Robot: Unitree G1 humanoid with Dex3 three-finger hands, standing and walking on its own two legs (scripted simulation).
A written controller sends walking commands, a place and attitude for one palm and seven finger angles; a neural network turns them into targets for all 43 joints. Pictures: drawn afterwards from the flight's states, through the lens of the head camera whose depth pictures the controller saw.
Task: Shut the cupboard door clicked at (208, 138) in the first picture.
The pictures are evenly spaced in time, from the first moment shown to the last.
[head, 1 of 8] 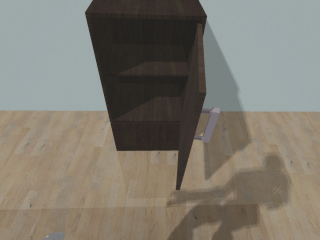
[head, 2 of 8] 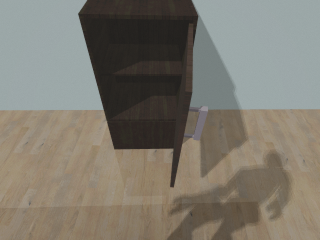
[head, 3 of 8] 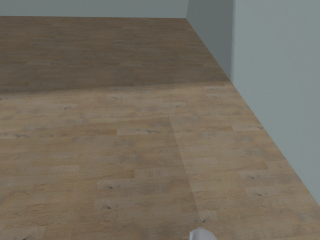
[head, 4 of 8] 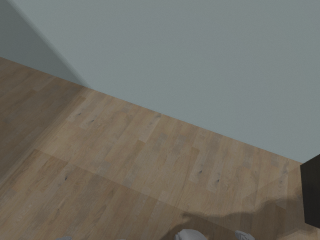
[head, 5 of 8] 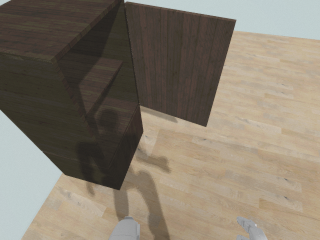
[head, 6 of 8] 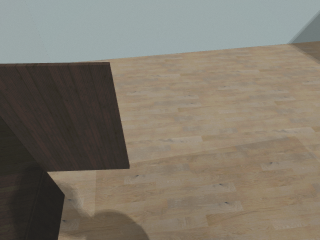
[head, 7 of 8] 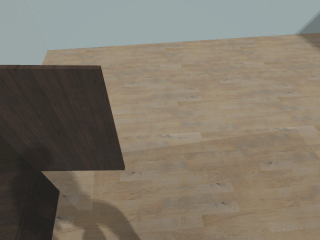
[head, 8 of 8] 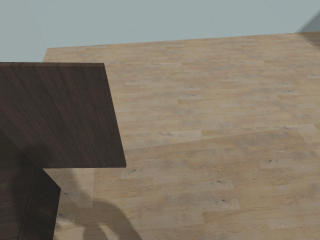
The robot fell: no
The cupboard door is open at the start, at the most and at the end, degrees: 81 81 81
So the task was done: no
